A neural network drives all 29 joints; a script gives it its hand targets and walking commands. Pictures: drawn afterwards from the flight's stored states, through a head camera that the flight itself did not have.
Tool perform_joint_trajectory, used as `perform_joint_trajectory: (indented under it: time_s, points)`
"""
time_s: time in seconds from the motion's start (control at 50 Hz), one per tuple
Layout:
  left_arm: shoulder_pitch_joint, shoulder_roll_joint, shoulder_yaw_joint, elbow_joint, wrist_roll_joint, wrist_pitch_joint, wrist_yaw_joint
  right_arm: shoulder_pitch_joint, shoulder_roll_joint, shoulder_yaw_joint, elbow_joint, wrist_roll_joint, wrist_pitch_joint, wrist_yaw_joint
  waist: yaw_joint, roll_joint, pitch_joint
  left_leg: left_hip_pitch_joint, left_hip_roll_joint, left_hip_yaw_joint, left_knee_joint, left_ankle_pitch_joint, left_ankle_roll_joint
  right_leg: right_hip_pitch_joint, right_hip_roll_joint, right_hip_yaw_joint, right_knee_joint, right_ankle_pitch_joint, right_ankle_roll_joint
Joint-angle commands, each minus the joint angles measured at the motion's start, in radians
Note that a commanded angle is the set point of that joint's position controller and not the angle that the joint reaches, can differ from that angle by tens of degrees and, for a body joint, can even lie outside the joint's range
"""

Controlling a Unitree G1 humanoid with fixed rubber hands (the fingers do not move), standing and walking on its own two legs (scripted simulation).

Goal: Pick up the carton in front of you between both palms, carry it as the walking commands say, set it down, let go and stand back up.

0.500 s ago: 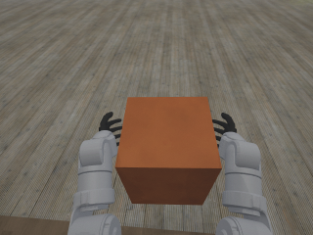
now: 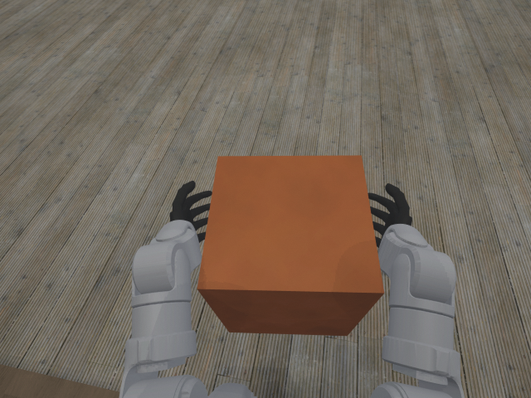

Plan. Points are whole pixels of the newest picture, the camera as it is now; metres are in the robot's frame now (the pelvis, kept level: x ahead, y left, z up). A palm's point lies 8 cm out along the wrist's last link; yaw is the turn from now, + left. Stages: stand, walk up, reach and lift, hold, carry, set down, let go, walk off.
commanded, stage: carry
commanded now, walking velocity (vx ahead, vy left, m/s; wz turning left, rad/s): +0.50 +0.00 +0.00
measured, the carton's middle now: (288, 253) +0.33 +0.02 +0.01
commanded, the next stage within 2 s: none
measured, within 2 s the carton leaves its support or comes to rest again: neither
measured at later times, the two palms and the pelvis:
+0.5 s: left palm (210, 120) +0.66 +0.22 +0.01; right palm (348, 125) +0.65 -0.09 +0.02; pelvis +0.33 +0.06 -0.07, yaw -1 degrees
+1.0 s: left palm (230, 48) +0.98 +0.22 +0.01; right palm (337, 46) +1.01 -0.08 +0.01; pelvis +0.67 +0.05 -0.06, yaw +2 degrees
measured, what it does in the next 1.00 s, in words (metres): goes down: left foot 0.07 m lower, then right foot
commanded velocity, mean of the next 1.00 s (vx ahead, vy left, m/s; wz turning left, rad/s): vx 0.50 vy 0.00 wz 0.00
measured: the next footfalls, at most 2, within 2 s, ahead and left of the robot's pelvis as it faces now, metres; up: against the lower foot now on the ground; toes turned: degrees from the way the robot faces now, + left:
left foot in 0.38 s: +0.41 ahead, +0.12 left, -0.07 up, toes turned +5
right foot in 0.84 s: +0.76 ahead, +0.00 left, -0.07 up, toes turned -6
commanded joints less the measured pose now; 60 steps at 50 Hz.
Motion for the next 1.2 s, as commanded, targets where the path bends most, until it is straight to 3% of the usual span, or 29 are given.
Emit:
perform_joint_trajectory:
  time_s: [0.0,0.04,0.08,0.14,0.2,0.28,0.3,0.32,0.34,0.36,0.38,0.4,0.42,0.46,0.48,0.56,0.6,0.72,0.76,0.78,0.8,0.82,0.84,0.86,0.88,0.92,0.96,1.04,1.18]
  points:
    - [-0.679,-0.808,-0.694,-0.182,-0.229,-0.049,-0.021,-0.567,0.719,0.580,-0.080,0.086,-0.044,0.005,-0.033,-0.079,-0.455,-0.152,0.054,-0.018,-0.178,0.026,-0.007,0.461,-0.293,0.387,-0.214,0.227,-0.146]
    - [-0.625,-0.767,-0.669,-0.184,-0.207,-0.048,-0.006,-0.564,0.695,0.593,-0.110,0.101,-0.047,0.002,-0.015,-0.102,-0.443,-0.168,0.053,0.010,-0.269,0.085,-0.017,0.482,-0.301,0.358,-0.225,0.313,-0.153]
    - [-0.583,-0.724,-0.658,-0.186,-0.188,-0.041,0.009,-0.535,0.663,0.595,-0.123,0.105,-0.041,-0.002,-0.008,-0.107,-0.451,-0.200,0.064,0.019,-0.276,0.221,-0.021,0.546,-0.289,0.311,-0.188,0.418,-0.127]
    - [-0.503,-0.674,-0.618,-0.134,-0.142,-0.019,0.027,-0.489,0.624,0.592,-0.100,0.101,-0.015,-0.002,0.033,-0.078,-0.371,-0.315,0.062,0.032,-0.442,0.409,-0.033,0.640,-0.215,0.260,-0.157,0.415,-0.095]
    - [-0.509,-0.672,-0.600,-0.100,-0.123,0.001,0.032,-0.501,0.609,0.575,-0.072,0.093,0.008,0.002,0.051,-0.074,-0.261,-0.134,0.034,0.092,-0.694,0.605,-0.031,0.466,-0.175,0.195,-0.137,0.230,-0.071]
    - [-0.532,-0.691,-0.594,-0.045,-0.115,0.013,0.030,-0.507,0.607,0.533,-0.022,0.070,0.024,-0.001,0.032,-0.120,-0.248,0.029,0.030,0.102,-0.781,0.666,0.003,0.426,-0.176,0.171,-0.009,0.240,-0.026]
    - [-0.539,-0.696,-0.590,-0.030,-0.109,0.016,0.030,-0.501,0.602,0.521,0.001,0.062,0.027,-0.002,0.006,-0.115,-0.262,0.100,0.026,0.119,-0.822,0.677,0.008,0.428,-0.160,0.150,0.071,0.288,-0.005]
    - [-0.546,-0.706,-0.588,-0.017,-0.102,0.019,0.030,-0.477,0.594,0.506,0.032,0.056,0.028,-0.003,-0.050,-0.070,-0.316,0.278,0.015,0.141,-0.843,0.667,0.017,0.384,-0.119,0.111,0.246,0.315,0.020]
    - [-0.562,-0.709,-0.583,-0.005,-0.097,0.020,0.032,-0.475,0.586,0.488,0.043,0.049,0.026,-0.001,-0.102,0.001,-0.379,0.509,0.059,0.092,-0.778,0.569,0.012,0.215,-0.097,0.089,0.461,0.179,0.038]
    - [-0.577,-0.724,-0.576,0.017,-0.089,0.022,0.037,-0.470,0.575,0.473,0.071,0.044,0.021,-0.003,-0.100,0.157,-0.419,0.723,0.206,-0.062,-0.609,0.802,0.025,-0.065,-0.036,0.072,0.662,-0.298,0.071]
    - [-0.551,-0.731,-0.578,0.037,-0.097,0.025,0.041,-0.459,0.571,0.463,0.085,0.035,0.018,-0.009,-0.095,0.292,-0.494,0.874,0.338,-0.309,-0.580,0.846,0.106,-0.267,-0.007,0.116,0.818,-0.415,0.093]
    - [-0.559,-0.737,-0.564,0.038,-0.099,0.023,0.045,-0.487,0.601,0.481,0.070,0.050,0.011,-0.009,-0.120,0.266,-0.517,0.866,0.385,-0.448,-0.676,0.556,0.182,-0.355,-0.008,0.121,0.889,-0.345,0.088]
    - [-0.626,-0.772,-0.564,-0.001,-0.114,0.015,0.045,-0.542,0.654,0.501,0.055,0.081,-0.005,-0.003,-0.135,0.222,-0.485,0.797,0.385,-0.539,-0.777,0.289,0.242,-0.431,-0.044,0.151,0.918,-0.254,0.079]
    - [-0.640,-0.847,-0.568,0.022,-0.105,-0.013,0.036,-0.620,0.772,0.557,0.032,0.130,-0.035,0.021,-0.109,0.025,-0.409,0.556,0.332,-0.453,-0.819,0.254,0.199,-0.363,-0.092,0.166,0.789,-0.155,0.076]
    - [-0.648,-0.877,-0.572,0.001,-0.104,-0.036,0.030,-0.680,0.820,0.600,-0.012,0.167,-0.058,0.035,-0.100,0.016,-0.394,0.490,0.323,-0.380,-0.808,0.312,0.200,-0.333,-0.115,0.153,0.730,-0.133,0.079]
    - [-0.562,-0.875,-0.603,0.014,-0.070,-0.104,0.022,-0.600,0.842,0.656,0.003,0.186,-0.123,0.057,-0.118,0.085,-0.439,0.606,0.246,-0.234,-0.758,0.591,0.174,-0.396,-0.100,0.116,0.626,-0.060,0.092]
    - [-0.524,-0.856,-0.606,0.006,-0.059,-0.131,0.026,-0.556,0.830,0.668,-0.003,0.186,-0.148,0.057,-0.133,0.083,-0.434,0.681,0.218,-0.189,-0.734,0.745,0.158,-0.459,-0.090,0.091,0.546,-0.032,0.090]
    - [-0.436,-0.781,-0.597,-0.021,-0.037,-0.168,0.030,-0.473,0.778,0.701,-0.041,0.188,-0.181,0.052,-0.168,0.100,-0.354,0.648,0.117,-0.023,-0.720,1.073,0.083,-0.222,0.015,-0.071,0.020,0.235,0.050]
    - [-0.424,-0.747,-0.597,-0.052,-0.039,-0.165,0.030,-0.457,0.754,0.711,-0.063,0.190,-0.180,0.049,-0.136,0.151,-0.387,0.603,0.134,0.003,-0.658,1.224,0.047,0.019,0.061,-0.100,-0.091,0.313,0.026]
    - [-0.417,-0.732,-0.596,-0.061,-0.047,-0.161,0.029,-0.458,0.741,0.711,-0.073,0.189,-0.177,0.044,-0.089,0.157,-0.440,0.565,0.135,0.040,-0.536,1.212,0.014,0.200,0.050,-0.098,-0.156,0.364,0.019]
    - [-0.411,-0.713,-0.592,-0.074,-0.052,-0.157,0.029,-0.466,0.721,0.709,-0.090,0.187,-0.171,0.038,-0.032,0.104,-0.514,0.456,0.114,0.080,-0.344,1.021,-0.012,0.440,-0.011,-0.042,-0.191,0.385,0.016]
    - [-0.402,-0.694,-0.582,-0.075,-0.051,-0.153,0.032,-0.493,0.712,0.711,-0.117,0.185,-0.160,0.031,-0.019,-0.046,-0.586,0.207,0.062,0.067,-0.147,0.504,-0.034,0.708,-0.222,0.241,-0.112,0.524,-0.038]
    - [-0.396,-0.668,-0.570,-0.072,-0.051,-0.143,0.038,-0.477,0.705,0.706,-0.117,0.181,-0.146,0.024,-0.038,-0.254,-0.640,-0.062,-0.064,0.027,0.110,-0.151,-0.050,0.893,-0.467,0.640,-0.109,0.597,-0.170]
    - [-0.355,-0.664,-0.592,-0.092,-0.070,-0.135,0.045,-0.419,0.686,0.693,-0.101,0.191,-0.136,0.016,-0.012,-0.207,-0.657,-0.177,-0.056,-0.046,0.243,-0.103,-0.042,0.916,-0.461,0.715,-0.164,0.399,-0.248]
    - [-0.335,-0.677,-0.604,-0.125,-0.092,-0.125,0.045,-0.409,0.683,0.679,-0.131,0.199,-0.128,0.010,-0.012,-0.141,-0.602,-0.212,-0.011,-0.051,0.190,-0.062,-0.022,0.838,-0.394,0.639,-0.199,0.337,-0.194]
    - [-0.385,-0.720,-0.650,-0.195,-0.137,-0.101,0.028,-0.389,0.691,0.648,-0.155,0.174,-0.111,0.003,-0.051,-0.032,-0.491,-0.176,0.042,-0.033,0.045,0.035,-0.030,0.656,-0.358,0.489,-0.266,0.376,-0.109]
    - [-0.389,-0.729,-0.705,-0.272,-0.193,-0.080,0.007,-0.304,0.679,0.637,-0.170,0.150,-0.086,0.003,-0.055,-0.056,-0.461,-0.116,0.063,-0.003,-0.083,0.084,-0.047,0.584,-0.328,0.387,-0.310,0.378,-0.063]
    - [-0.210,-0.707,-0.734,-0.379,-0.213,-0.011,-0.023,-0.125,0.677,0.688,-0.263,0.136,-0.026,0.015,-0.060,-0.112,-0.408,-0.142,0.059,0.075,-0.315,0.163,-0.076,0.612,-0.286,0.247,-0.347,0.545,-0.043]
    - [0.047,-0.629,-0.684,-0.463,-0.157,0.102,-0.023,-0.028,0.641,0.762,-0.446,0.188,0.098,0.033,-0.053,-0.202,-0.233,-0.080,0.040,0.178,-0.639,0.364,-0.077,0.575,-0.230,0.063,-0.377,0.605,0.010]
